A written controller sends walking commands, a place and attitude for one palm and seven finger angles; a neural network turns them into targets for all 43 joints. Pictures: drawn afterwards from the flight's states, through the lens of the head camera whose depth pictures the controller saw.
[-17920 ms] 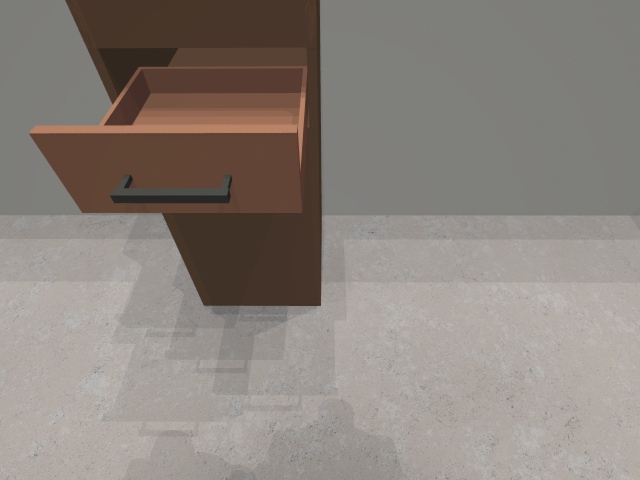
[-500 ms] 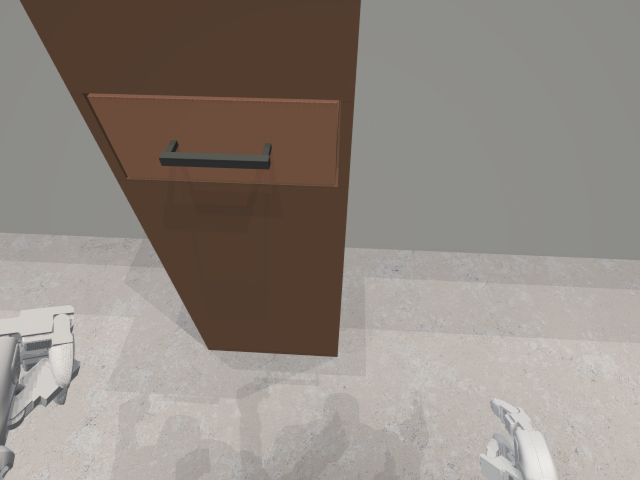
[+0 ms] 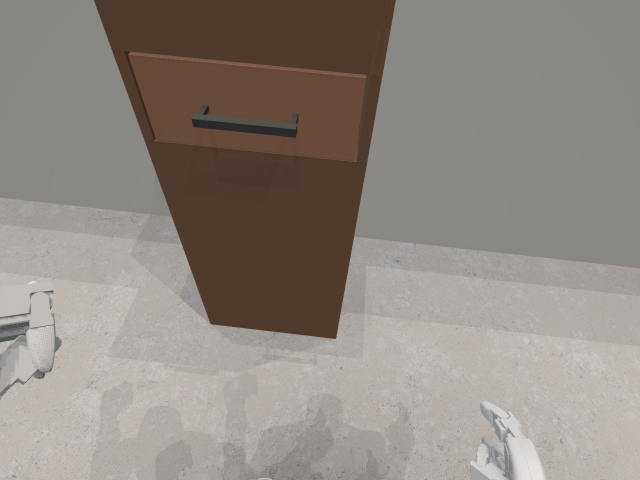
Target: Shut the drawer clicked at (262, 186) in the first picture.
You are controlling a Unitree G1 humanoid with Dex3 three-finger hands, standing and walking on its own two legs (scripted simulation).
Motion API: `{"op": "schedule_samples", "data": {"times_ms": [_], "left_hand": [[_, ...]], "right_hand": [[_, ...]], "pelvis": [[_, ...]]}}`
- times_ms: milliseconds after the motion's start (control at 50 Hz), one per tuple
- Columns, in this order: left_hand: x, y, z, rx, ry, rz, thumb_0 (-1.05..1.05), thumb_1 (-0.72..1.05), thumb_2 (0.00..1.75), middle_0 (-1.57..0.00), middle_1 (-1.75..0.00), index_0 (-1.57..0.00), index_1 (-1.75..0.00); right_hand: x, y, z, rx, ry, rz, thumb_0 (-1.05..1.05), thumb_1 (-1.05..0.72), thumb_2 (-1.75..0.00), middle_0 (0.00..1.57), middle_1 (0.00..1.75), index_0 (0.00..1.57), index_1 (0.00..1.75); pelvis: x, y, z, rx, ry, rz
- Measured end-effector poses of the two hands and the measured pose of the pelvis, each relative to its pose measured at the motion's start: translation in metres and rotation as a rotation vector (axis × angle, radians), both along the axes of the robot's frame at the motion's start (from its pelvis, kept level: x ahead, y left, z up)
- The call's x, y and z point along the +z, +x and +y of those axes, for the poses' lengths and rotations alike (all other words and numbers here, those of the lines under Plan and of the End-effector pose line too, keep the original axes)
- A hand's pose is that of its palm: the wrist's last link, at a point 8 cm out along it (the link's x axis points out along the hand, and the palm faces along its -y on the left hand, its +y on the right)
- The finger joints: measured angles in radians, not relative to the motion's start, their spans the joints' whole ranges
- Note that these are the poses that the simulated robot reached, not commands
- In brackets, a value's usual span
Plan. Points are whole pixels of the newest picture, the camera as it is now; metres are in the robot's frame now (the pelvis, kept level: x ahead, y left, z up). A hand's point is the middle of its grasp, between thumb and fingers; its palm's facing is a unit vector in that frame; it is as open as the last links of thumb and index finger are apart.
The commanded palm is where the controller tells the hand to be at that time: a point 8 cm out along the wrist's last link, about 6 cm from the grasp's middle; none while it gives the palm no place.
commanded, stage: step back with the hand held close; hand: left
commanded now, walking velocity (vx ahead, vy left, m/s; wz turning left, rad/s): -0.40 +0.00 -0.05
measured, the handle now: (247, 119) +0.65 +0.16 +0.09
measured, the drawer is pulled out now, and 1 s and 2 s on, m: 0.00 0.00 0.00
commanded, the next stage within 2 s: stop stepping back and stand still in 0.56 s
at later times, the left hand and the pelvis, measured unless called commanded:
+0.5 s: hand out of the picture +0.13 +0.25 +0.18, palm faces +0.36 -0.84 -0.41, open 3.2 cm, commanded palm +0.07 +0.28 +0.19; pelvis -0.07 +0.01 +0.01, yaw -3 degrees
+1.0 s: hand out of the picture +0.05 +0.25 +0.17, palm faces +0.33 -0.86 -0.39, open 3.2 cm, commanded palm +0.00 +0.29 +0.19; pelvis -0.16 +0.03 +0.00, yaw -6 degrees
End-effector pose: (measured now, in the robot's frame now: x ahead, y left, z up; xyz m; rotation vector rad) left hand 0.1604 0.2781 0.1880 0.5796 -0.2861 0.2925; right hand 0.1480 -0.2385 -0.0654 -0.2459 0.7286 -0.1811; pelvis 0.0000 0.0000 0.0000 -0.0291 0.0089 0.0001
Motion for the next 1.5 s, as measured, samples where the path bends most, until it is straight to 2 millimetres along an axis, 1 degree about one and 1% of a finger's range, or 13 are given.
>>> {"op": "schedule_samples", "data": {"times_ms": [220, 420, 540, 640, 760, 840, 900, 960, 1060, 1200, 1320, 1420, 1500], "left_hand": [[-0.001, -0.031, -0.006, -0.041, -0.033, -0.042, 0.01, 0.89, 0.89, -1.4, -1.6, -1.4, -1.6], [0.01, -0.06, 0.021, -0.016, 0.001, -0.085, 0.01, 0.89, 0.89, -1.4, -1.6, -1.4, -1.6], [0.004, -0.078, 0.001, -0.066, -0.061, -0.082, 0.01, 0.9, 0.9, -1.4, -1.6, -1.4, -1.6], [0.005, -0.08, -0.019, -0.188, -0.072, -0.096, 0.01, 0.89, 0.89, -1.4, -1.6, -1.4, -1.6], [0.005, -0.086, -0.013, -0.23, -0.027, -0.061, 0.01, 0.89, 0.89, -1.4, -1.6, -1.4, -1.6], [0.004, -0.117, -0.008, -0.192, 0.014, 0.039, 0.01, 0.89, 0.89, -1.4, -1.6, -1.4, -1.6], [0.005, -0.143, -0.003, -0.154, -0.005, 0.052, 0.01, 0.89, 0.89, -1.4, -1.6, -1.4, -1.6], [0.0, -0.151, 0.009, -0.085, -0.066, 0.003, 0.01, 0.89, 0.89, -1.4, -1.6, -1.4, -1.6], [-0.015, -0.142, 0.022, -0.025, -0.152, -0.046, 0.01, 0.89, 0.89, -1.41, -1.6, -1.4, -1.6], [0.008, -0.154, -0.006, -0.13, -0.042, -0.022, 0.02, 0.9, 0.89, -1.4, -1.6, -1.4, -1.6], [0.008, -0.165, -0.001, -0.079, -0.041, 0.005, 0.01, 0.89, 0.89, -1.4, -1.6, -1.4, -1.6], [-0.007, -0.16, 0.016, 0.003, -0.099, 0.004, 0.01, 0.89, 0.89, -1.4, -1.6, -1.4, -1.6], [-0.012, -0.151, 0.018, 0.004, -0.115, 0.028, 0.01, 0.89, 0.89, -1.4, -1.6, -1.4, -1.6]], "right_hand": [[-0.003, -0.015, -0.002, 0.016, -0.011, 0.006, 0.01, -0.9, -0.9, 0.21, 0.3, 0.2, 0.3], [0.011, -0.047, 0.016, 0.01, -0.015, -0.032, 0.01, -0.9, -0.9, 0.2, 0.3, 0.2, 0.3], [0.007, -0.068, 0.022, 0.051, 0.017, -0.04, 0.01, -0.9, -0.9, 0.21, 0.3, 0.2, 0.3], [0.001, -0.103, 0.014, -0.014, 0.009, -0.005, 0.01, -0.9, -0.9, 0.21, 0.3, 0.2, 0.3], [0.008, -0.15, -0.001, -0.118, -0.018, -0.021, 0.01, -0.9, -0.9, 0.21, 0.3, 0.2, 0.3], [0.011, -0.179, -0.008, -0.127, -0.014, -0.018, 0.01, -0.9, -0.9, 0.21, 0.3, 0.2, 0.3], [0.008, -0.199, -0.013, -0.14, -0.033, 0.035, 0.01, -0.9, -0.9, 0.21, 0.3, 0.2, 0.3], [0.004, -0.213, -0.014, -0.155, -0.062, 0.062, 0.01, -0.9, -0.9, 0.2, 0.3, 0.2, 0.3], [-0.001, -0.218, 0.001, -0.149, -0.059, 0.038, 0.01, -0.9, -0.9, 0.2, 0.29, 0.2, 0.3], [0.005, -0.208, 0.031, -0.075, 0.065, -0.052, 0.01, -0.9, -0.9, 0.2, 0.3, 0.2, 0.3], [-0.006, -0.203, 0.025, -0.059, 0.071, 0.017, 0.01, -0.9, -0.9, 0.21, 0.3, 0.2, 0.3], [-0.01, -0.195, 0.012, -0.069, 0.008, 0.031, 0.01, -0.9, -0.9, 0.21, 0.3, 0.2, 0.3], [-0.002, -0.183, 0.011, -0.073, -0.004, 0.014, 0.01, -0.9, -0.9, 0.2, 0.3, 0.2, 0.3]], "pelvis": [[-0.005, -0.029, 0.001, 0.001, -0.01, -0.003], [0.002, -0.056, 0.01, -0.01, -0.06, 0.013], [0.001, -0.083, 0.002, -0.079, -0.026, 0.056], [0.0, -0.104, 0.004, -0.112, -0.03, 0.018], [0.0, -0.128, 0.008, -0.11, -0.02, 0.004], [0.003, -0.148, 0.007, -0.09, -0.02, 0.001], [0.006, -0.152, 0.011, -0.127, 0.003, 0.002], [0.005, -0.152, 0.019, -0.139, 0.004, 0.002], [0.001, -0.166, 0.028, -0.108, 0.015, -0.032], [0.007, -0.177, 0.016, -0.112, 0.021, -0.023], [0.008, -0.174, 0.015, -0.104, 0.021, -0.013], [0.003, -0.163, 0.023, -0.08, 0.008, -0.028], [0.006, -0.158, 0.025, -0.088, 0.023, -0.034]]}}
